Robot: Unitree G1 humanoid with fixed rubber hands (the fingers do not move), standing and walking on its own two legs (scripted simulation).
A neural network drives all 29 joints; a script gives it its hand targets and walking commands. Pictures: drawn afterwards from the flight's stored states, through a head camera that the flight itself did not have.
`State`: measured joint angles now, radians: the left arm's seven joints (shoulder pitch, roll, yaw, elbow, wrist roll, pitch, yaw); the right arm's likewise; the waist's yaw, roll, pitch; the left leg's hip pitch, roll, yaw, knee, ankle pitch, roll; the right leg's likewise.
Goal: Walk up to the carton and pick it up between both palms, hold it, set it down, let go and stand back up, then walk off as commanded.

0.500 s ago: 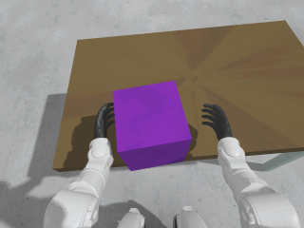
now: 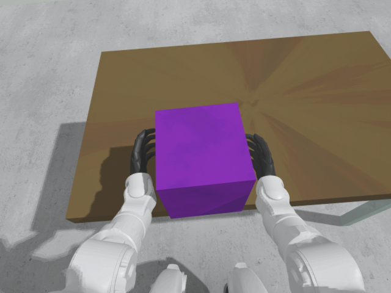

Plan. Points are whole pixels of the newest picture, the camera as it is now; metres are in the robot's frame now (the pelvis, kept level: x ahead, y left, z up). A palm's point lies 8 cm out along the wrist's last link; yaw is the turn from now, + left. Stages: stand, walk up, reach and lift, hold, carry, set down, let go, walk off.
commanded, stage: reach and lift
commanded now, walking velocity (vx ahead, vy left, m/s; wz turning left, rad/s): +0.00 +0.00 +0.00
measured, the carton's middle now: (201, 164) +0.40 +0.02 -0.03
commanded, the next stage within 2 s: none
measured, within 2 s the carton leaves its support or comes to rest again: leaves its support in 0.72 s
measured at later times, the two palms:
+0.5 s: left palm (141, 169) +0.38 +0.15 +0.00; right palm (263, 171) +0.38 -0.11 -0.02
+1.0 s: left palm (140, 168) +0.38 +0.15 +0.01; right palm (263, 168) +0.39 -0.11 -0.01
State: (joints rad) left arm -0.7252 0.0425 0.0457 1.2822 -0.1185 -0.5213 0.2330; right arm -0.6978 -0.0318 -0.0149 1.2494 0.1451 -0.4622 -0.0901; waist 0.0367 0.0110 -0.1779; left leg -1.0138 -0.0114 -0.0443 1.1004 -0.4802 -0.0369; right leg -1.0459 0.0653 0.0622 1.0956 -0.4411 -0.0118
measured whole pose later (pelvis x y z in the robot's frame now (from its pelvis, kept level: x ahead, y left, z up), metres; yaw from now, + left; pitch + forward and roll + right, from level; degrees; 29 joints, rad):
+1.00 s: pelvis +0.00 +0.00 +0.00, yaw +0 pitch +23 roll +0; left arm -0.67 0.00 0.11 1.27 -0.10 -0.55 0.28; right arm -0.69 -0.02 -0.02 1.22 0.09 -0.40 -0.12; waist 0.04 0.07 -0.24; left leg -1.02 -0.01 -0.04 1.11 -0.49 -0.04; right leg -1.05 0.07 0.06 1.10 -0.44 -0.01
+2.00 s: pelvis +0.00 +0.00 +0.01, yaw +0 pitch +24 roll +0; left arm -0.61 0.00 0.08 0.99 -0.17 -0.29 0.29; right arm -0.66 -0.03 -0.02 0.96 0.09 -0.09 -0.12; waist 0.04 0.08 -0.35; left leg -1.02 -0.01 -0.05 1.05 -0.45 -0.04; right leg -1.05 0.07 0.06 1.04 -0.40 0.00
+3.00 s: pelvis -0.01 +0.00 +0.06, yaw +0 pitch +19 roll +0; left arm -0.61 0.02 0.09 0.67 -0.10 0.17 0.28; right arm -0.63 -0.04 -0.02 0.61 0.09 0.35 -0.19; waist 0.04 0.06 -0.37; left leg -0.75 0.00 -0.06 0.66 -0.25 -0.04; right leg -0.77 0.05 0.06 0.64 -0.21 0.00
